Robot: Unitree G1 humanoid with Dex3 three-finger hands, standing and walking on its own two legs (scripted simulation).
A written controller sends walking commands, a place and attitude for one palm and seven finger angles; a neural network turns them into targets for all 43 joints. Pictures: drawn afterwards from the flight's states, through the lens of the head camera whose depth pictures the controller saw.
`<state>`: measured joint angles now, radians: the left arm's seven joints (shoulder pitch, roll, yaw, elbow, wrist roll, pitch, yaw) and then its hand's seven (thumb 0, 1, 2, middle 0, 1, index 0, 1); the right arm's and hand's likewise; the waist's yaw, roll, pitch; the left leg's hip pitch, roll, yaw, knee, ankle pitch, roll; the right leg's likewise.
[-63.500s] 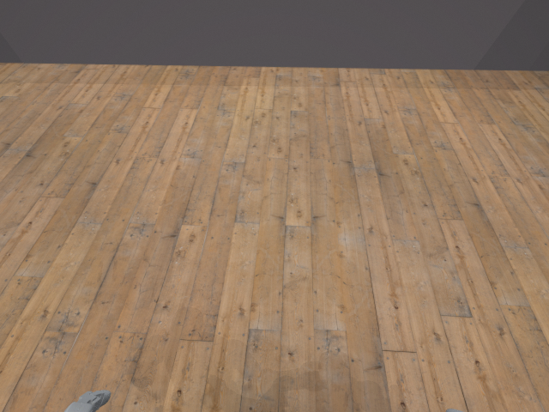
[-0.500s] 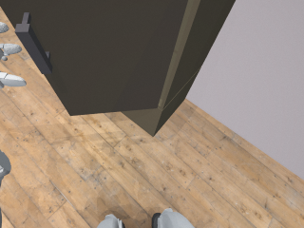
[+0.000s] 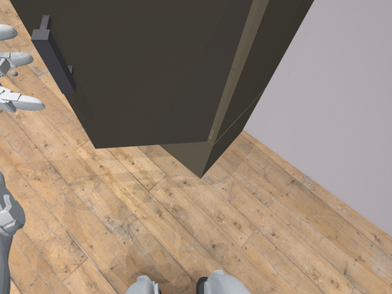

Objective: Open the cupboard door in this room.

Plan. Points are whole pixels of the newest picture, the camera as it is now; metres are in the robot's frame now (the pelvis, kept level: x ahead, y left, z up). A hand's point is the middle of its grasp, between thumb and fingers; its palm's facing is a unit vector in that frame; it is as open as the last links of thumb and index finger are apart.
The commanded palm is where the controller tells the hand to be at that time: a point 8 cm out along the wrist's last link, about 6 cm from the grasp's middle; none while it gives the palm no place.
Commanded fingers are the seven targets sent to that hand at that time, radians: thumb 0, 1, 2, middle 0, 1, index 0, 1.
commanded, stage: move the hooked fingers beside the handle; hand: left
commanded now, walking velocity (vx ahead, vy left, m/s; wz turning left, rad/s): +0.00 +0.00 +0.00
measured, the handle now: (58, 56) +0.54 +0.23 +0.11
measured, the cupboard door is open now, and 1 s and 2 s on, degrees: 47 47 47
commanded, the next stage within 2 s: slide the fingers in behind the handle in 0.16 s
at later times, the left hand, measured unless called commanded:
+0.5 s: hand (21, 78) +0.48 +0.27 +0.12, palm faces +0.04 -1.00 +0.00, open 14.0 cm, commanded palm +0.47 +0.31 +0.11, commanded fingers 0.00 -0.50 0.30 -0.30 -1.20 -0.30 -1.20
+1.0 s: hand (39, 75) +0.49 +0.25 +0.12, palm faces +0.05 -1.00 +0.01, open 14.0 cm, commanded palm +0.46 +0.29 +0.11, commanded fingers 0.00 -0.50 0.30 -0.30 -1.20 -0.30 -1.20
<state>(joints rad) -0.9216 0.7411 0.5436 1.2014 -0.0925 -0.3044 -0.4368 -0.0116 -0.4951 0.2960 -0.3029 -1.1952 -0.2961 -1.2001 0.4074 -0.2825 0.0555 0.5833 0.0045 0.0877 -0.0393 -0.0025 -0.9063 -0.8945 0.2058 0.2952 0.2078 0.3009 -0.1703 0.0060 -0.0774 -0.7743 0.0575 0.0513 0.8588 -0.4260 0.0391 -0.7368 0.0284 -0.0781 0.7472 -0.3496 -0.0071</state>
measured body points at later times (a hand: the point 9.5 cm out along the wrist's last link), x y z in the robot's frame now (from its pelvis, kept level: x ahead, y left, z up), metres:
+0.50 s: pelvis -0.01 +0.00 +0.00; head +0.11 +0.03 +0.43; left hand +0.47 +0.33 +0.12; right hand -0.02 -0.28 -0.10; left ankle -0.02 +0.09 -0.70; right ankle +0.00 -0.12 -0.70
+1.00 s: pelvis +0.00 +0.00 +0.00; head +0.10 +0.03 +0.44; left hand +0.48 +0.30 +0.12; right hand +0.00 -0.26 -0.10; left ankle -0.02 +0.09 -0.70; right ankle +0.00 -0.12 -0.70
